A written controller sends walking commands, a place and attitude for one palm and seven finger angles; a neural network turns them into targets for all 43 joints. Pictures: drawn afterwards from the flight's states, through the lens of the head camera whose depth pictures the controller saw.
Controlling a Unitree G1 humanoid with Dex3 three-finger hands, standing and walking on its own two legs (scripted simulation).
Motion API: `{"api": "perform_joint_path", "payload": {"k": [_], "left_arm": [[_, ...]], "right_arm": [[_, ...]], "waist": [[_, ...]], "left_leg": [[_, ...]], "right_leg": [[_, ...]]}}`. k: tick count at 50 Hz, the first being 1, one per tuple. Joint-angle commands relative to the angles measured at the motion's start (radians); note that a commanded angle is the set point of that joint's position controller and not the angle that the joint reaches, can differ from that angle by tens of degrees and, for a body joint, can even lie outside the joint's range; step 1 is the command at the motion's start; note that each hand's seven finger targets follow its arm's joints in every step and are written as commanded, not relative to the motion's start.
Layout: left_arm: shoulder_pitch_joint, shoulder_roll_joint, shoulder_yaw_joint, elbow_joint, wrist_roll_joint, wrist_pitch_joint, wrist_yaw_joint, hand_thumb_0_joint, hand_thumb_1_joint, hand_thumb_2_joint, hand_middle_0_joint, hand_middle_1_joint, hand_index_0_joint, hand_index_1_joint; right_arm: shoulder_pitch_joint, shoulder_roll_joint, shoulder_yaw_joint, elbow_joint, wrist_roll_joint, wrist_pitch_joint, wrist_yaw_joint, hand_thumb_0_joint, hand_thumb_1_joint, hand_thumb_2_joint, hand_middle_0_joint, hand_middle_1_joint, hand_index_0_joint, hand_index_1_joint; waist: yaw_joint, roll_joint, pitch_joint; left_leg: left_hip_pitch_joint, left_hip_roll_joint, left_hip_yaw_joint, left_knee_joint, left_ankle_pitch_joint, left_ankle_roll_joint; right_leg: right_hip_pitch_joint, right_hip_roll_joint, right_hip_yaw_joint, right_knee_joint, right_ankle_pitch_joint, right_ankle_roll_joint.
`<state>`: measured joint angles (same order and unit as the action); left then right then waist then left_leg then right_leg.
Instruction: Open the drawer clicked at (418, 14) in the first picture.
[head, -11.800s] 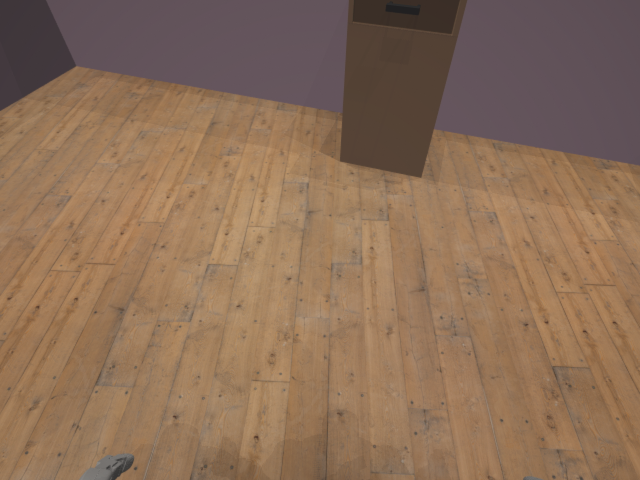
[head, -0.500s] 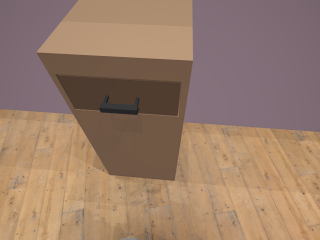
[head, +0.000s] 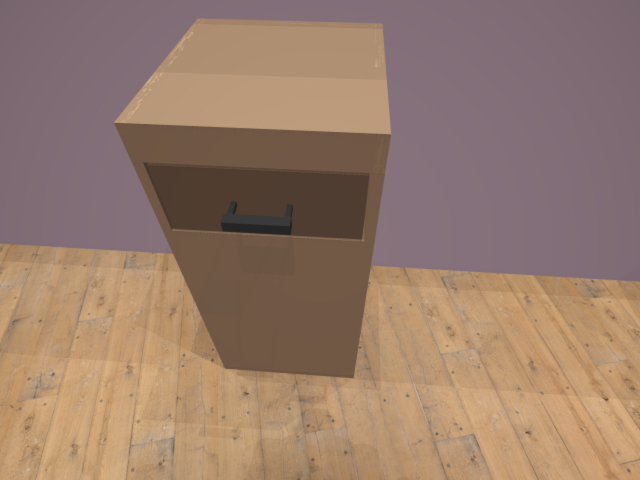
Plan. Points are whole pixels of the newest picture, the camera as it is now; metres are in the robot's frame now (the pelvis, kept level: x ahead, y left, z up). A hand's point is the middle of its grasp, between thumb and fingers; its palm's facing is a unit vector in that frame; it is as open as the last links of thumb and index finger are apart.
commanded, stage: come to a stop and stand still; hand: left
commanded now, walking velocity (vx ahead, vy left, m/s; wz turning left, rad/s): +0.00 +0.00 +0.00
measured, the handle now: (259, 216) +0.54 +0.14 -0.01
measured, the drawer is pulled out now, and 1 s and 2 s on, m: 0.00 0.00 0.00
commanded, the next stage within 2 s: look again from close up in 0.44 s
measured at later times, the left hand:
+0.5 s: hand out of the picture -0.06 +0.14 -0.17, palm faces +0.05 -0.99 -0.15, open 7.4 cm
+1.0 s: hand out of the picture +0.02 +0.17 -0.18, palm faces +0.04 -0.98 -0.20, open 7.3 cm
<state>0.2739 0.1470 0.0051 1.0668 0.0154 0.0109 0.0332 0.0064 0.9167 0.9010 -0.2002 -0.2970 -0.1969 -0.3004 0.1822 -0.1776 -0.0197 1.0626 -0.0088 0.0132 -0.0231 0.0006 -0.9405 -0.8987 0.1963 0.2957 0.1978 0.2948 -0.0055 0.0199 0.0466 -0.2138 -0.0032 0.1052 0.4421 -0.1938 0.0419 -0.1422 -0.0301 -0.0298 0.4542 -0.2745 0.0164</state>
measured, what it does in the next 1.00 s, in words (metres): stands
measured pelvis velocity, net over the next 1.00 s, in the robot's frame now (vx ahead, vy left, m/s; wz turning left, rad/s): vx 0.01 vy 0.00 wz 0.02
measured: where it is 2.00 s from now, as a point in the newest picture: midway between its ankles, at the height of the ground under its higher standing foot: outside the picture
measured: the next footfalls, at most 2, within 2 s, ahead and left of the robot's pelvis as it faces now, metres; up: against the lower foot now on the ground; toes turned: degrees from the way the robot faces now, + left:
none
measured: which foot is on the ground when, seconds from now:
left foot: down 0.00-1.00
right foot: down 0.00-1.00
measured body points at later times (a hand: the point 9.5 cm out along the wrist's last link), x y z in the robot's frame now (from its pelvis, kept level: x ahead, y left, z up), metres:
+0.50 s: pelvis -0.01 +0.00 +0.00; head -0.01 +0.00 +0.45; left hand -0.06 +0.20 -0.16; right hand -0.06 -0.21 -0.16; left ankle +0.03 +0.09 -0.74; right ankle -0.02 -0.13 -0.74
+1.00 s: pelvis +0.01 +0.00 +0.00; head +0.02 +0.00 +0.45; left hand +0.02 +0.22 -0.16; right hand +0.03 -0.23 -0.16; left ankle +0.03 +0.09 -0.74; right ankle -0.02 -0.13 -0.74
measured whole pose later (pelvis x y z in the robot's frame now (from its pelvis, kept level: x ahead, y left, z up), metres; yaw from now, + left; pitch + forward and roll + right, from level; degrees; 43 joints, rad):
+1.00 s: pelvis +0.01 +0.00 +0.00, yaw +1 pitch -1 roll +0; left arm 0.29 0.15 -0.01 1.06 0.01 -0.02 0.04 0.01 0.92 0.90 -0.20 -0.30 -0.20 -0.30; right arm 0.29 -0.17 0.02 1.07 -0.02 -0.02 -0.02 0.02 -0.93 -0.90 0.19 0.30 0.20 0.29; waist -0.01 0.00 0.02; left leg -0.25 -0.01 0.09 0.50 -0.24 0.04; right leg -0.17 -0.04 -0.04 0.51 -0.32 0.01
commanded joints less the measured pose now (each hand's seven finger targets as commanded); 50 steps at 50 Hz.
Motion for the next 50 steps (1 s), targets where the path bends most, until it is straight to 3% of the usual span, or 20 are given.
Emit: {"api": "perform_joint_path", "payload": {"k": [1,4,10,26,27,28,29,30,32,35,36,39,44,50], "left_arm": [[0.045,0.101,0.009,-0.023,0.003,-0.021,0.009,0.0,0.9,0.9,-0.2,-0.3,-0.2,-0.3],[0.076,0.101,0.007,-0.005,0.002,-0.021,0.009,0.0,0.9,0.9,-0.2,-0.3,-0.2,-0.3],[0.122,0.089,0.005,0.014,0.002,-0.021,0.01,0.0,0.9,0.9,-0.2,-0.3,-0.2,-0.3],[0.197,0.027,0.004,0.044,0.003,-0.025,0.016,0.0,0.9,0.9,-0.2,-0.3,-0.2,-0.3],[0.185,0.072,-0.011,0.049,0.021,-0.049,0.043,0.0,0.9,0.9,-0.2,-0.3,-0.2,-0.3],[0.136,0.114,0.002,-0.002,0.007,-0.051,0.033,0.0,0.9,0.9,-0.2,-0.3,-0.2,-0.3],[0.107,0.111,0.011,-0.023,0.009,-0.048,0.026,0.0,0.9,0.9,-0.2,-0.3,-0.2,-0.3],[0.099,0.121,0.009,-0.026,0.006,-0.052,0.024,0.0,0.9,0.9,-0.2,-0.3,-0.2,-0.3],[0.119,0.079,0.004,-0.026,0.002,-0.054,0.019,0.0,0.9,0.9,-0.2,-0.3,-0.2,-0.3],[0.14,0.055,-0.002,-0.02,0.004,-0.047,0.015,0.0,0.9,0.9,-0.2,-0.3,-0.2,-0.3],[0.136,0.054,-0.004,-0.017,0.003,-0.046,0.013,0.0,0.9,0.9,-0.2,-0.3,-0.2,-0.3],[0.126,0.054,-0.005,-0.019,0.001,-0.045,0.013,0.0,0.9,0.9,-0.2,-0.3,-0.2,-0.3],[0.113,0.078,-0.004,-0.024,-0.001,-0.044,0.013,0.0,0.9,0.9,-0.2,-0.3,-0.2,-0.3],[0.103,0.098,0.0,-0.022,0.0,-0.041,0.011,0.0,0.9,0.9,-0.2,-0.3,-0.2,-0.3]], "right_arm": [[0.071,-0.082,-0.009,0.007,0.0,-0.01,0.004,0.0,-0.9,-0.9,0.2,0.3,0.2,0.3],[0.081,-0.077,-0.004,0.024,-0.001,-0.006,0.006,0.0,-0.9,-0.9,0.2,0.3,0.2,0.3],[0.129,-0.067,-0.002,0.049,-0.003,-0.003,0.003,0.0,-0.9,-0.9,0.2,0.3,0.2,0.3],[0.211,-0.028,-0.003,0.075,-0.001,-0.017,-0.007,0.0,-0.9,-0.9,0.2,0.3,0.2,0.3],[0.1,-0.068,0.01,-0.009,-0.004,-0.038,0.008,0.0,-0.9,-0.9,0.2,0.3,0.2,0.3],[0.158,-0.027,0.004,-0.031,-0.006,-0.024,0.017,0.0,-0.9,-0.9,0.2,0.3,0.2,0.3],[0.193,-0.027,-0.003,-0.02,-0.013,-0.02,0.018,0.0,-0.9,-0.9,0.2,0.3,0.2,0.3],[0.227,-0.03,0.004,-0.018,-0.016,-0.02,0.02,0.0,-0.9,-0.9,0.2,0.3,0.2,0.3],[0.226,-0.03,0.008,-0.031,-0.015,-0.03,0.017,0.0,-0.9,-0.9,0.2,0.3,0.2,0.3],[0.192,-0.046,0.011,-0.048,-0.011,-0.038,0.011,0.0,-0.9,-0.9,0.2,0.3,0.2,0.3],[0.188,-0.051,0.012,-0.048,-0.009,-0.04,0.011,0.0,-0.9,-0.9,0.2,0.3,0.2,0.3],[0.185,-0.058,0.015,-0.04,-0.007,-0.043,0.009,0.0,-0.9,-0.9,0.2,0.3,0.2,0.3],[0.175,-0.068,0.019,-0.023,-0.006,-0.046,0.007,0.0,-0.9,-0.9,0.2,0.3,0.2,0.3],[0.153,-0.074,0.021,-0.009,-0.005,-0.049,0.002,0.0,-0.9,-0.9,0.2,0.3,0.2,0.3]], "waist": [[-0.009,-0.064,0.033],[-0.004,-0.043,0.072],[-0.002,-0.016,0.073],[0.004,-0.019,0.05],[0.034,-0.043,0.119],[-0.027,-0.049,0.041],[-0.04,-0.019,0.058],[-0.05,0.008,0.003],[-0.034,0.052,-0.015],[-0.005,0.03,0.014],[-0.001,-0.009,0.027],[0.002,-0.06,0.062],[0.002,-0.067,0.036],[0.006,-0.024,0.003]], "left_leg": [[0.055,0.113,-0.133,-0.131,-0.033,-0.02],[0.026,0.106,-0.134,-0.148,-0.099,-0.024],[0.001,0.105,-0.141,-0.157,-0.152,-0.024],[-0.027,0.123,-0.16,-0.172,-0.139,-0.014],[-0.125,0.114,-0.107,0.045,-0.017,-0.047],[-0.062,0.065,-0.109,0.052,-0.156,-0.044],[-0.057,0.059,-0.103,0.06,-0.167,-0.031],[-0.04,0.066,-0.109,0.061,-0.151,-0.021],[-0.068,0.085,-0.151,0.0,-0.143,-0.001],[-0.131,0.109,-0.196,-0.065,-0.165,0.02],[-0.14,0.112,-0.2,-0.073,-0.156,0.022],[-0.123,0.106,-0.182,-0.074,-0.09,0.021],[-0.051,0.1,-0.151,-0.057,0.03,0.016],[-0.004,0.103,-0.133,-0.048,0.12,0.01]], "right_leg": [[-0.122,-0.086,0.099,-0.16,-0.006,-0.023],[-0.146,-0.084,0.103,-0.185,-0.078,-0.023],[-0.152,-0.078,0.097,-0.193,-0.12,-0.025],[-0.116,-0.062,0.068,-0.126,0.003,-0.03],[-0.143,-0.093,0.079,-0.129,0.113,-0.048],[-0.215,-0.123,0.129,-0.162,-0.235,-0.073],[-0.269,-0.113,0.124,-0.141,-0.314,-0.082],[-0.244,-0.099,0.095,-0.108,-0.275,-0.084],[-0.196,-0.059,0.07,-0.038,-0.175,-0.082],[-0.129,-0.038,0.038,0.002,-0.089,-0.072],[-0.119,-0.037,0.039,0.004,-0.069,-0.068],[-0.121,-0.05,0.044,-0.016,-0.026,-0.061],[-0.101,-0.064,0.053,-0.033,0.052,-0.052],[-0.063,-0.071,0.054,-0.043,0.122,-0.045]]}}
